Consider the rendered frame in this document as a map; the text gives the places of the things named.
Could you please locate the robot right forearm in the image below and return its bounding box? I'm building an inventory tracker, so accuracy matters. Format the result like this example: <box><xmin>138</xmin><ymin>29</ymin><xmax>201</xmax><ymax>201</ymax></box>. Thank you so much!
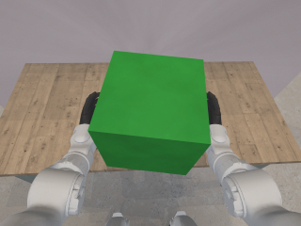
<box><xmin>205</xmin><ymin>123</ymin><xmax>282</xmax><ymax>204</ymax></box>

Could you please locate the robot left forearm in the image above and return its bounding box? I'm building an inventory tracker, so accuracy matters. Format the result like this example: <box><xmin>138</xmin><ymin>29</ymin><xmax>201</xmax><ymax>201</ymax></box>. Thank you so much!
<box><xmin>27</xmin><ymin>123</ymin><xmax>97</xmax><ymax>207</ymax></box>

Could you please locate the left robot upper arm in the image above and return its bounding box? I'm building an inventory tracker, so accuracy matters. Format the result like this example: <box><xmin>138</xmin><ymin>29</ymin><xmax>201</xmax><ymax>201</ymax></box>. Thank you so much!
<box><xmin>0</xmin><ymin>168</ymin><xmax>86</xmax><ymax>226</ymax></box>

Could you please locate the robot right shin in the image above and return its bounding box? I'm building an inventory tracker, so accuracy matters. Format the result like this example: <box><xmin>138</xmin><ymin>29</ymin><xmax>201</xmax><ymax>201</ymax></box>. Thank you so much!
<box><xmin>175</xmin><ymin>211</ymin><xmax>186</xmax><ymax>217</ymax></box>

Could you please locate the right robot upper arm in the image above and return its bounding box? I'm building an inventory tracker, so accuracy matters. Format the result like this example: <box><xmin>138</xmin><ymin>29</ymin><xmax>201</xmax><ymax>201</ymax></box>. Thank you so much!
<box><xmin>222</xmin><ymin>169</ymin><xmax>301</xmax><ymax>226</ymax></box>

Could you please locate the carton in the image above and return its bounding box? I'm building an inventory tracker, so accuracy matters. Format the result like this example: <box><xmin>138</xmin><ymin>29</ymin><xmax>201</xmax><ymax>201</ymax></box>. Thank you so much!
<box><xmin>87</xmin><ymin>51</ymin><xmax>212</xmax><ymax>175</ymax></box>

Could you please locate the robot left hand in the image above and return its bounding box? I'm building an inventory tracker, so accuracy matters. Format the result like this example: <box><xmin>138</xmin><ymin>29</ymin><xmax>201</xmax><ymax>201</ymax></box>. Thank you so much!
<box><xmin>79</xmin><ymin>91</ymin><xmax>100</xmax><ymax>125</ymax></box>

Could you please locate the robot right hand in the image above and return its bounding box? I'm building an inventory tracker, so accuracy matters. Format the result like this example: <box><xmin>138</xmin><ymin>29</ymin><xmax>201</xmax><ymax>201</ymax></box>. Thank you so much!
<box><xmin>206</xmin><ymin>92</ymin><xmax>222</xmax><ymax>125</ymax></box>

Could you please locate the table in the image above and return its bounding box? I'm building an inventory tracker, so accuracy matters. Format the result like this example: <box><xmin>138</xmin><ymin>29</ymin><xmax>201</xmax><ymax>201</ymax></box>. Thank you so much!
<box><xmin>0</xmin><ymin>61</ymin><xmax>301</xmax><ymax>186</ymax></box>

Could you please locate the robot left shin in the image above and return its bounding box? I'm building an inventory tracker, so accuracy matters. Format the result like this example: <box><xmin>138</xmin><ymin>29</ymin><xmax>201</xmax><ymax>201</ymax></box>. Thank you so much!
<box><xmin>112</xmin><ymin>212</ymin><xmax>123</xmax><ymax>218</ymax></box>

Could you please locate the robot shin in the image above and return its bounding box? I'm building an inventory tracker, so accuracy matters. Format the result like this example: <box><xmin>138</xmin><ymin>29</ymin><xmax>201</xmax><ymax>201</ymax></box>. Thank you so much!
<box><xmin>112</xmin><ymin>212</ymin><xmax>123</xmax><ymax>218</ymax></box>
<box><xmin>175</xmin><ymin>211</ymin><xmax>186</xmax><ymax>217</ymax></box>

